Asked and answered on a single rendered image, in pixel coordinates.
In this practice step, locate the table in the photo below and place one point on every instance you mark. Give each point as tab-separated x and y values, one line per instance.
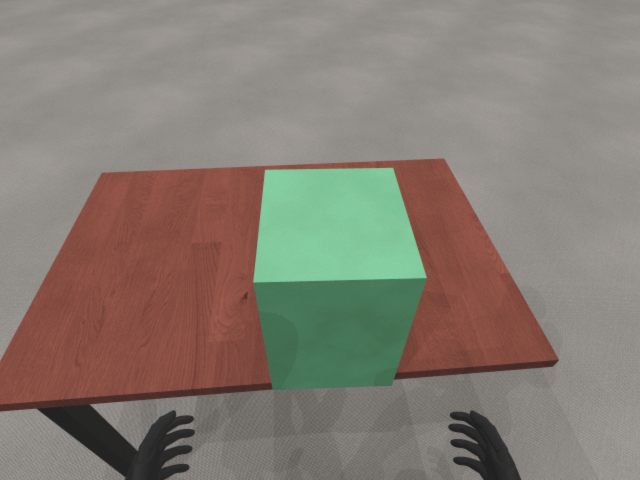
151	296

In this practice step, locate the right robot hand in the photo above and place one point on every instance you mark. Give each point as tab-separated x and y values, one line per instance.
495	462

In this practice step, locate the left robot hand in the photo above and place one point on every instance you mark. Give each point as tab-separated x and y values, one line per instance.
151	456

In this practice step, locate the carton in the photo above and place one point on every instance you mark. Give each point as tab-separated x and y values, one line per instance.
338	277

